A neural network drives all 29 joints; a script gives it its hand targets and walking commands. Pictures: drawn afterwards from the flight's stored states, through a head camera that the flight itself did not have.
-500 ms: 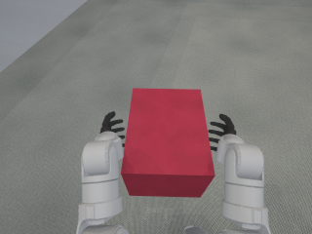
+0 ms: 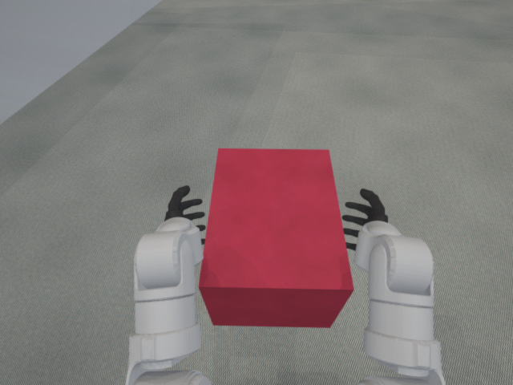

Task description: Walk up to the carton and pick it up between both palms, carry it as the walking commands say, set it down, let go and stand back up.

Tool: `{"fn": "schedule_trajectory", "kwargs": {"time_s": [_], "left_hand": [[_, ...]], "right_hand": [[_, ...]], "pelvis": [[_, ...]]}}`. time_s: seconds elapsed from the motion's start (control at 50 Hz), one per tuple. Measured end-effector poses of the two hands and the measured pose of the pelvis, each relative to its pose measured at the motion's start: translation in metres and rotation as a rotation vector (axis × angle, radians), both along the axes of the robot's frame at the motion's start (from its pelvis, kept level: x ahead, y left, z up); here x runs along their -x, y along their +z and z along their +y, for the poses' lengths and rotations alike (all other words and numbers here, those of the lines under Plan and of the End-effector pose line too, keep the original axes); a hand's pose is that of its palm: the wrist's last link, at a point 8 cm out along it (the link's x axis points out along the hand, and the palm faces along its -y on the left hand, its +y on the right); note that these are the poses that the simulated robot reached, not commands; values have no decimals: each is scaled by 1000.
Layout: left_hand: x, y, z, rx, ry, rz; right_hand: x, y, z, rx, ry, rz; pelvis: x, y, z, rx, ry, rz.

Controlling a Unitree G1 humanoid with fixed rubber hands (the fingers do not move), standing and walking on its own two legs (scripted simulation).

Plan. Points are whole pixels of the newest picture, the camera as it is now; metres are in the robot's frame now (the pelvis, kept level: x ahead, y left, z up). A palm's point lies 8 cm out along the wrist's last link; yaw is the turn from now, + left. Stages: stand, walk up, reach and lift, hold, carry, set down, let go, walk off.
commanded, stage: carry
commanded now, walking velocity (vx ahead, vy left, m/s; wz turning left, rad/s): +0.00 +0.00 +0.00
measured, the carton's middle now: (272, 235) +0.37 -0.01 +0.00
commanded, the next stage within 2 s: hold in 1.46 s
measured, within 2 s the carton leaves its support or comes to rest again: neither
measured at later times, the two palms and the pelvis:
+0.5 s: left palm (161, 270) +0.27 +0.15 +0.07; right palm (356, 266) +0.26 -0.13 +0.08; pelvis -0.04 +0.02 -0.01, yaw -1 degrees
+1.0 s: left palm (162, 268) +0.26 +0.15 +0.08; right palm (362, 274) +0.24 -0.13 +0.07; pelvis -0.04 +0.02 -0.01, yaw -2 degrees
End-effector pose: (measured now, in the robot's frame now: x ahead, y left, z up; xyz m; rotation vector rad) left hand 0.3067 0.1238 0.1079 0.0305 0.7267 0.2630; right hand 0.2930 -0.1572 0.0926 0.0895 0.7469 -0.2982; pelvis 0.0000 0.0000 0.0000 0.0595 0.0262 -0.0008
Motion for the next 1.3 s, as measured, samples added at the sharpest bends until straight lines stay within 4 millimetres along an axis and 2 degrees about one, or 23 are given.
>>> {"fn": "schedule_trajectory", "kwargs": {"time_s": [0.08, 0.16, 0.24, 0.3, 0.38, 0.44, 0.56, 0.64, 0.74, 1.02, 1.3], "left_hand": [[16, 1, -3, 4, -5, -3], [25, 1, -8, -3, 9, -21], [30, -4, -11, -6, 2, 42], [31, -14, -7, -2, 6, 90], [31, -37, 6, 30, 7, 112], [36, -46, 18, 62, -4, 98], [36, -29, 39, 81, 20, 40], [31, -20, 42, 92, 18, 7], [28, -13, 39, 79, 28, -16], [43, -26, 24, 52, 11, 38], [37, -27, 23, 62, 2, -6]], "right_hand": [[19, 2, -3, 9, -6, -3], [25, 2, -7, 9, 3, -18], [32, -2, -10, 33, 9, 47], [30, -8, -5, 57, 20, 94], [26, -18, 6, 84, 25, 113], [31, -20, 17, 91, 19, 97], [37, -8, 39, 72, 8, 44], [32, 3, 42, 83, 5, 11], [27, 4, 39, 76, 13, -7], [50, -18, 25, 75, 13, 54], [46, -19, 24, 83, 10, 18]], "pelvis": [[11, -5, -2, 13, -8, -36], [13, -16, -9, 15, -20, -78], [14, -8, -10, 21, -25, -77], [18, -2, -6, 33, -25, -37], [28, -6, 4, 47, -23, 22], [39, -8, 16, 59, -24, 18], [38, -7, 29, 74, -22, 15], [33, -6, 32, 81, -24, 23], [28, -7, 28, 76, -24, 27], [41, -8, 19, 65, -24, 10], [40, -8, 20, 65, -24, 11]]}}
